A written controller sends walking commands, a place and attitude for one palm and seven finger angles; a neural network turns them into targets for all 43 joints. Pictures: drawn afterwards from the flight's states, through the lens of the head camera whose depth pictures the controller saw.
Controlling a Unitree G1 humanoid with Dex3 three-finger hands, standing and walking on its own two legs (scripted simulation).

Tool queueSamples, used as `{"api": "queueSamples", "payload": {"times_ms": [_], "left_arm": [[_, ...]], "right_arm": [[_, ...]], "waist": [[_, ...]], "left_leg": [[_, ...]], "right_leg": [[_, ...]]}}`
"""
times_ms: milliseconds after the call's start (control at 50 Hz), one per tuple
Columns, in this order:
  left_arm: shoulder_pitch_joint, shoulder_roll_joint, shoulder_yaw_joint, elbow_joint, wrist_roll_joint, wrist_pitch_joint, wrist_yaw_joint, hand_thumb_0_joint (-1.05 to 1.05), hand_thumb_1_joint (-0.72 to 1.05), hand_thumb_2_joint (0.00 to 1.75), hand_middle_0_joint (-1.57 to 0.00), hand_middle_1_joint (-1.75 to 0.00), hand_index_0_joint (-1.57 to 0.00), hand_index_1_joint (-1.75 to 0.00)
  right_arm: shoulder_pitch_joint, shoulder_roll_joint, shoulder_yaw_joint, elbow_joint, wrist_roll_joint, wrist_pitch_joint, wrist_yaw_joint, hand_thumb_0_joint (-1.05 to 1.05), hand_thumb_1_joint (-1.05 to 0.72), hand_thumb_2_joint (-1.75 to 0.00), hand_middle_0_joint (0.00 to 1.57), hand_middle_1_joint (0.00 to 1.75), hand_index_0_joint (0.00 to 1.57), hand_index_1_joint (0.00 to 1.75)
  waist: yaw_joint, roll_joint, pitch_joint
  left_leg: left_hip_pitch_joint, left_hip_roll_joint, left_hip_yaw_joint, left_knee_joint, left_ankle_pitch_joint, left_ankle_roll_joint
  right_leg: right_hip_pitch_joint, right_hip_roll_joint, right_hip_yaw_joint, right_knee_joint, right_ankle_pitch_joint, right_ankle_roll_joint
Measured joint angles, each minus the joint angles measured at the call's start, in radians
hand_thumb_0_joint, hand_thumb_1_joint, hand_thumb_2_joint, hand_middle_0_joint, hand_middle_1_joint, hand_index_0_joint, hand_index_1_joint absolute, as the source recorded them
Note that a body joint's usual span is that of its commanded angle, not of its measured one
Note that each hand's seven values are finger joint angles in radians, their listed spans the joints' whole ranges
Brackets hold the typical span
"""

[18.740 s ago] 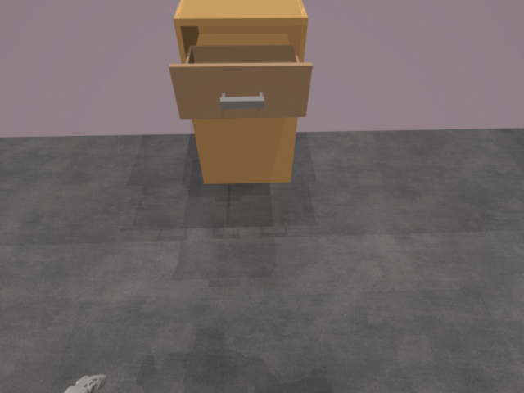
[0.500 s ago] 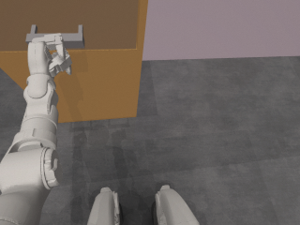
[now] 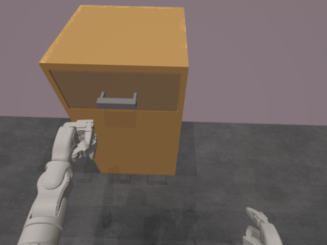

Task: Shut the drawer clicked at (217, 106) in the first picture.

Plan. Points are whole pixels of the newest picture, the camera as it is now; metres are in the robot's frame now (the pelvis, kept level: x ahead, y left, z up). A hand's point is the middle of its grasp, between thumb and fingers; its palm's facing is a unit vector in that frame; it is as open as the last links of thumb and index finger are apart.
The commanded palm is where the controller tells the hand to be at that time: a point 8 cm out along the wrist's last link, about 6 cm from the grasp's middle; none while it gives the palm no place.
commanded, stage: draw the hand back to the body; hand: left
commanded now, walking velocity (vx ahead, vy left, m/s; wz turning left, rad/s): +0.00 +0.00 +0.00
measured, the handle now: (118, 99) +0.58 +0.18 -0.02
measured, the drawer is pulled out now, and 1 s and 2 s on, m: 0.00 0.00 0.00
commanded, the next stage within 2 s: step back with the hand held close in 0.80 s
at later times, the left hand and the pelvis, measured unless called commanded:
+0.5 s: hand (32, 176) +0.21 +0.23 +0.16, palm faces +0.32 -0.88 -0.35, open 3.3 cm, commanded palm +0.16 +0.27 +0.19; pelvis +0.00 +0.00 +0.04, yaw +0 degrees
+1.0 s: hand (3, 185) +0.18 +0.23 +0.20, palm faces +0.38 -0.82 -0.42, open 3.3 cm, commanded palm +0.13 +0.27 +0.21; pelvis +0.00 -0.01 +0.04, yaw +0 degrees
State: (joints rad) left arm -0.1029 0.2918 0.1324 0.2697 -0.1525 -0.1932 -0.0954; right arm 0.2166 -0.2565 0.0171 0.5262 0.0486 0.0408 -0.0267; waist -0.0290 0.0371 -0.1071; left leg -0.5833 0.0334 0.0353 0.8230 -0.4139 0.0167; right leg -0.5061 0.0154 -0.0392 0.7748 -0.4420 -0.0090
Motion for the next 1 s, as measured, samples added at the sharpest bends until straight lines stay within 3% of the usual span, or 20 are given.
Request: {"api": "queueSamples", "payload": {"times_ms": [120,240,380,660,760,940,1000], "left_arm": [[0.133,0.019,-0.021,-0.149,0.06,0.104,0.134,0.02,0.89,0.9,-1.41,-1.6,-1.4,-1.6],[0.232,0.026,-0.01,-0.293,0.075,0.15,0.188,0.02,0.89,0.9,-1.4,-1.6,-1.4,-1.6],[0.393,0.024,0.01,-0.475,0.073,0.153,0.189,0.02,0.89,0.9,-1.4,-1.6,-1.4,-1.6],[0.654,0.066,0.15,-0.766,0.07,0.118,0.194,0.02,0.89,0.9,-1.41,-1.6,-1.41,-1.6],[0.657,0.051,0.158,-0.75,0.072,0.099,0.194,0.02,0.89,0.9,-1.41,-1.6,-1.41,-1.6],[0.636,0.037,0.126,-0.733,0.082,0.116,0.2,0.02,0.89,0.9,-1.41,-1.6,-1.41,-1.6],[0.629,0.066,0.172,-0.756,0.089,0.072,0.195,0.02,0.88,0.9,-1.41,-1.6,-1.41,-1.6]], "right_arm": [[-0.029,0.023,0.024,-0.011,-0.001,0.018,-0.044,0.01,-0.91,-0.9,0.2,0.3,0.2,0.3],[-0.04,0.025,0.041,0.014,-0.011,-0.007,-0.057,0.01,-0.9,-0.9,0.2,0.3,0.21,0.3],[-0.044,0.028,0.043,0.043,-0.027,-0.039,-0.049,0.01,-0.9,-0.9,0.2,0.3,0.21,0.3],[-0.024,0.018,0.012,0.071,-0.043,-0.106,-0.039,0.02,-0.9,-0.9,0.2,0.3,0.21,0.3],[-0.027,0.019,0.005,0.078,-0.044,-0.114,-0.044,0.02,-0.9,-0.9,0.2,0.3,0.21,0.3],[-0.014,0.027,0.012,0.091,-0.051,-0.139,-0.052,0.02,-0.9,-0.9,0.2,0.3,0.21,0.3],[-0.018,0.026,0.014,0.079,-0.054,-0.125,-0.047,0.02,-0.9,-0.9,0.2,0.3,0.21,0.3]], "waist": [[0.025,0.001,0.042],[0.054,0.011,0.078],[0.069,0.021,0.098],[0.097,0.033,0.109],[0.1,0.038,0.119],[0.096,0.025,0.128],[0.084,0.027,0.12]], "left_leg": [[0.155,-0.011,0.014,-0.137,0.06,0.003],[0.281,-0.019,0.013,-0.242,0.104,0.003],[0.387,-0.024,0.017,-0.333,0.139,0.002],[0.455,-0.013,0.013,-0.372,0.152,-0.005],[0.457,-0.013,0.008,-0.37,0.154,-0.005],[0.463,-0.013,0.012,-0.375,0.158,-0.006],[0.439,-0.005,0.014,-0.363,0.155,-0.005]], "right_leg": [[0.145,-0.007,0.012,-0.121,0.055,0.001],[0.272,-0.011,0.01,-0.228,0.099,0.001],[0.375,-0.013,0.015,-0.316,0.134,0.002],[0.456,0.0,0.011,-0.384,0.161,-0.004],[0.461,0.0,0.006,-0.384,0.163,-0.004],[0.462,0.0,0.01,-0.38,0.164,-0.005],[0.446,0.007,0.013,-0.391,0.174,-0.004]]}}
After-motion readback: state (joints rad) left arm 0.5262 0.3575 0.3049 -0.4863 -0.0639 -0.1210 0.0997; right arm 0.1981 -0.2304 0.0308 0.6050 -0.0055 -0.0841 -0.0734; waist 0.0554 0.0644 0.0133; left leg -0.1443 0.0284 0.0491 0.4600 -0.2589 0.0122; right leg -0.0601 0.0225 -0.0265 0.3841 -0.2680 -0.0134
